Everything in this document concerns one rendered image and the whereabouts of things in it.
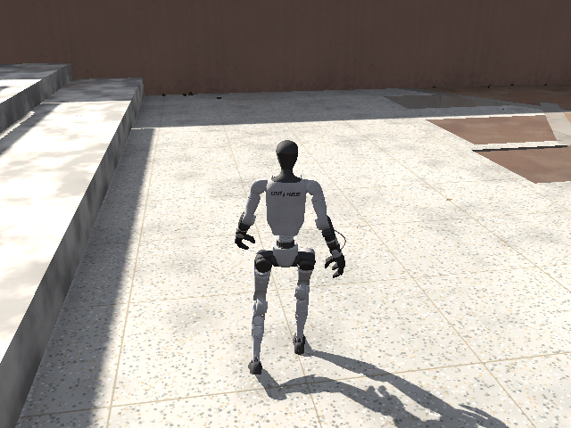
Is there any right robot upper arm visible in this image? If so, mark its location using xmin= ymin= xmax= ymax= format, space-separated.
xmin=305 ymin=179 xmax=330 ymax=230

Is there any robot right forearm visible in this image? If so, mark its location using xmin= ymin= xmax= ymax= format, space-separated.
xmin=321 ymin=216 xmax=342 ymax=258

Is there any left robot hand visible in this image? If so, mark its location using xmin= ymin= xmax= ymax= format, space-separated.
xmin=235 ymin=235 xmax=255 ymax=250

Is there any left robot upper arm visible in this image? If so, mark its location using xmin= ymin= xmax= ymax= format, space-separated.
xmin=241 ymin=178 xmax=268 ymax=226

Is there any robot left forearm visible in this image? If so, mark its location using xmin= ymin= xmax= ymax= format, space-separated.
xmin=236 ymin=212 xmax=250 ymax=238

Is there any right robot thigh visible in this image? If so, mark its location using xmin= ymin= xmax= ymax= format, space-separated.
xmin=294 ymin=248 xmax=316 ymax=300

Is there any right robot hand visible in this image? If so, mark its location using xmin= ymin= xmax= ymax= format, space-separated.
xmin=325 ymin=254 xmax=345 ymax=278

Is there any left robot foot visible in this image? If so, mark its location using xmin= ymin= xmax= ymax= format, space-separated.
xmin=248 ymin=358 xmax=262 ymax=375

